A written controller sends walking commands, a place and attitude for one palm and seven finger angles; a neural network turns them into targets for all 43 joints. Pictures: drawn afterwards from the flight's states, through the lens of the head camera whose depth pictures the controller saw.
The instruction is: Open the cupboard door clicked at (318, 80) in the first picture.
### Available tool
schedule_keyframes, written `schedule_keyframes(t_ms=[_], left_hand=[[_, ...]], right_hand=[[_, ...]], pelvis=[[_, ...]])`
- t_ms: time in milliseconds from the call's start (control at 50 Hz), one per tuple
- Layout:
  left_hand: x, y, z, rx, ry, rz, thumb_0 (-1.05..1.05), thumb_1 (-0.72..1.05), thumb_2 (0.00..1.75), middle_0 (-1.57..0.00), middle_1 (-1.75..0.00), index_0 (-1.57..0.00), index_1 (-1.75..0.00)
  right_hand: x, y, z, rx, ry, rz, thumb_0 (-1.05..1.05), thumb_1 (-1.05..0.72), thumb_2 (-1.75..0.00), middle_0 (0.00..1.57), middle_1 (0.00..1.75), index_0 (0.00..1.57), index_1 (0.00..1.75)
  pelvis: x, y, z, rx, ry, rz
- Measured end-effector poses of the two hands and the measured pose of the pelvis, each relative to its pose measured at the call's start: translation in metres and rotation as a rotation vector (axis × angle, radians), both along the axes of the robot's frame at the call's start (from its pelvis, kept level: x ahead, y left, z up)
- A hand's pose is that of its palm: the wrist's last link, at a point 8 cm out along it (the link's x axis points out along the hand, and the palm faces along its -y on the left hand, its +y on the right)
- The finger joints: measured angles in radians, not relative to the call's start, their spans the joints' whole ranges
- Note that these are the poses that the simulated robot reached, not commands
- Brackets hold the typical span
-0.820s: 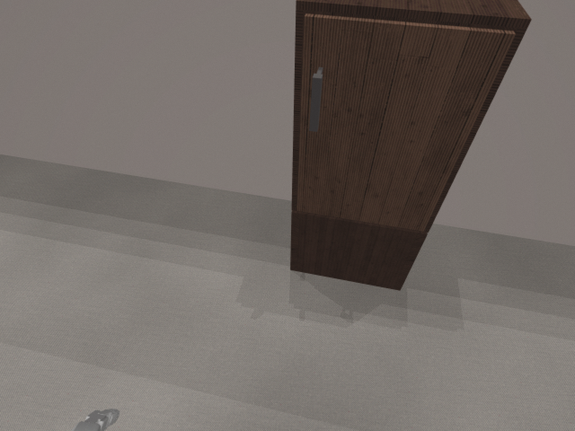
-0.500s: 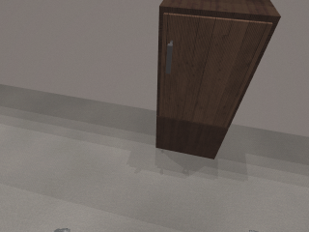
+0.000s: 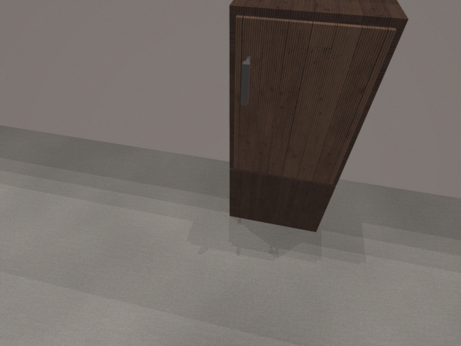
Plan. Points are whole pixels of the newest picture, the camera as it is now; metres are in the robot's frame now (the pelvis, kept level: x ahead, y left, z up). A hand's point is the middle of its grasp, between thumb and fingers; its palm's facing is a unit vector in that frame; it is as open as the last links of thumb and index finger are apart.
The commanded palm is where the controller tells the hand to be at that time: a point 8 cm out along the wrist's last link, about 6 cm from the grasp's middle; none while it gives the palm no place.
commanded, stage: stand and wait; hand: left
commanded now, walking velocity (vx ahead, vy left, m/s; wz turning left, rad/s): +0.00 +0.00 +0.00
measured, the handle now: (246, 81) +0.83 +0.00 +0.04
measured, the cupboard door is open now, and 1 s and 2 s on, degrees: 0 0 0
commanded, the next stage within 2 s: look at it before walking up in 0.08 s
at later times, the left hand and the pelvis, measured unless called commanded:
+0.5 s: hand out of the picture +0.08 +0.25 -0.15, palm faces -0.03 -0.94 -0.33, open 7.4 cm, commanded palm none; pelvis +0.01 +0.00 +0.00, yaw +0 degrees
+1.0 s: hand out of the picture +0.09 +0.25 -0.15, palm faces -0.03 -0.94 -0.34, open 7.4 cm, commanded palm none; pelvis +0.01 +0.00 +0.00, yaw -1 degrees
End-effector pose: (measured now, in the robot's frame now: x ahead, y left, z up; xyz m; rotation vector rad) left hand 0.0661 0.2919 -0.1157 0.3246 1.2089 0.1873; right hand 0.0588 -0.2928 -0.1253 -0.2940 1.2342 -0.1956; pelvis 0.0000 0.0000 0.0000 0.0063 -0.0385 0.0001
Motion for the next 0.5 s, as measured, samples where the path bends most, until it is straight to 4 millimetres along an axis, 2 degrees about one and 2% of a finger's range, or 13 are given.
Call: schedule_keyframes(t_ms=[280,500], left_hand=[[0.008,-0.003,-0.001,-0.011,-0.014,-0.009,0.01,0.91,0.9,-0.2,-0.3,-0.2,-0.3],[0.008,0.0,-0.002,-0.01,0.007,0.002,0.01,0.91,0.9,-0.2,-0.3,-0.2,-0.3]], right_hand=[[0.003,0.0,0.002,-0.003,-0.002,0.004,0.0,-0.91,-0.9,0.2,0.3,0.2,0.3],[0.014,0.001,0.004,-0.008,-0.001,0.013,0.0,-0.91,-0.9,0.2,0.3,0.2,0.3]], pelvis=[[0.001,0.0,0.001,-0.001,0.008,0.001],[0.007,0.001,0.001,-0.002,0.014,0.004]])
